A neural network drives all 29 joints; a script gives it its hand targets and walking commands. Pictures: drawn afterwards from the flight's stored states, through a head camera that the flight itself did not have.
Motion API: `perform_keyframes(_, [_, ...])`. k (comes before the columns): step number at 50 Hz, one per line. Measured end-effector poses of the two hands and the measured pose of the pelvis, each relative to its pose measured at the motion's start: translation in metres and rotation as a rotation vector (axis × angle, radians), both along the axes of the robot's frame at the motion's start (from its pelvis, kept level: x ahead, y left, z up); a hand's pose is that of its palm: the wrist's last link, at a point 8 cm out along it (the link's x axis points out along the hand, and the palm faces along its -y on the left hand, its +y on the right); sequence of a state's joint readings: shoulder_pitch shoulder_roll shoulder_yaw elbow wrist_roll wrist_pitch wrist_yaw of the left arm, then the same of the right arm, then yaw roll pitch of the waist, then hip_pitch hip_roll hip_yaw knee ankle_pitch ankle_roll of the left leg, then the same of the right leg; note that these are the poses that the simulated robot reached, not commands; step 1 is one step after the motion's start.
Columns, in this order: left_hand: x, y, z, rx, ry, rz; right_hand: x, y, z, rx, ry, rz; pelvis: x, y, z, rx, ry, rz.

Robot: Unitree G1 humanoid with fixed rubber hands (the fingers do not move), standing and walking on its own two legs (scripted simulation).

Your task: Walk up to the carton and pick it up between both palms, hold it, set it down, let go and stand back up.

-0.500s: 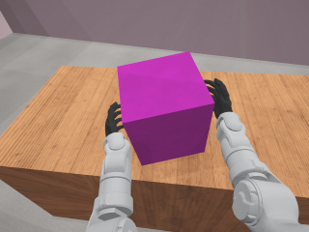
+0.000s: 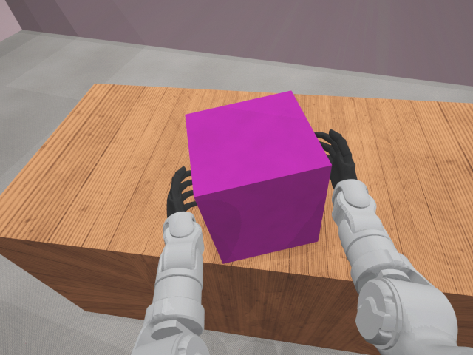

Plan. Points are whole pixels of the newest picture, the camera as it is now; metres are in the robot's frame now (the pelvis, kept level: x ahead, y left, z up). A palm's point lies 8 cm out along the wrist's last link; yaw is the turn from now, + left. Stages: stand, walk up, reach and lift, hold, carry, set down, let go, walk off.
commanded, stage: set down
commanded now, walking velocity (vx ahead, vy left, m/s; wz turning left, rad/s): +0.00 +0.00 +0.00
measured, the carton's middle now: (255, 181) +0.45 +0.02 +0.02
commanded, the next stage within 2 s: none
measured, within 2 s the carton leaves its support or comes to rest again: rests again in 1.16 s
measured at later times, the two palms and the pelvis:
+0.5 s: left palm (181, 214) +0.35 +0.15 +0.04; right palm (342, 179) +0.41 -0.14 +0.07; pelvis +0.00 +0.00 +0.00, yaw +0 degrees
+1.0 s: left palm (181, 214) +0.36 +0.15 +0.04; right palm (342, 178) +0.42 -0.14 +0.07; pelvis +0.00 +0.00 +0.00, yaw +0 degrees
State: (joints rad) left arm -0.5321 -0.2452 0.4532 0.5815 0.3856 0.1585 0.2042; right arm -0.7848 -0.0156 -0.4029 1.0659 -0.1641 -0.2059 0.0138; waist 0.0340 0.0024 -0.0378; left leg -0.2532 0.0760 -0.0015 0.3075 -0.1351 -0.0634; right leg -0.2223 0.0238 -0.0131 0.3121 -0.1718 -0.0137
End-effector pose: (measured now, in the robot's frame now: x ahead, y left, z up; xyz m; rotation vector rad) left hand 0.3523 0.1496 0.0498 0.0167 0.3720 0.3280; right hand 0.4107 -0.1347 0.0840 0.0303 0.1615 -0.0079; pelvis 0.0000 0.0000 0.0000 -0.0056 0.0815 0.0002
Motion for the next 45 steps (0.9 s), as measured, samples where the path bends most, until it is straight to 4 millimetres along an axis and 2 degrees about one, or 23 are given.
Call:
perform_keyframes(4, [-0.006,0.000,-0.012,-0.018,0.031,-0.014,-0.005,0.000,-0.009,-0.015,0.024,-0.001,-0.005,0.001,0.000,-0.001,-0.007,0.000])
perform_keyframes(14, [-0.006,0.001,-0.009,-0.009,0.017,0.005,-0.005,-0.001,-0.007,-0.044,0.012,0.036,-0.005,0.000,0.000,0.000,-0.007,-0.001])
perform_keyframes(32, [0.006,-0.001,-0.013,-0.017,-0.003,-0.016,0.005,-0.005,-0.013,-0.048,0.025,0.027,0.005,0.000,0.000,0.001,0.007,-0.001])
perform_keyframes(45, [0.005,0.000,-0.015,-0.028,-0.012,-0.020,0.005,-0.005,-0.013,-0.061,0.016,0.031,0.004,0.000,0.000,0.000,0.008,-0.001])
